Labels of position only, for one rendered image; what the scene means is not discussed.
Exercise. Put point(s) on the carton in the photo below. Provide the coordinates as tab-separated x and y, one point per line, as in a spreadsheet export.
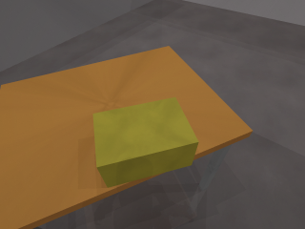
142	140

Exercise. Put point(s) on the table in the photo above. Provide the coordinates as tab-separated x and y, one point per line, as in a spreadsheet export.
47	145

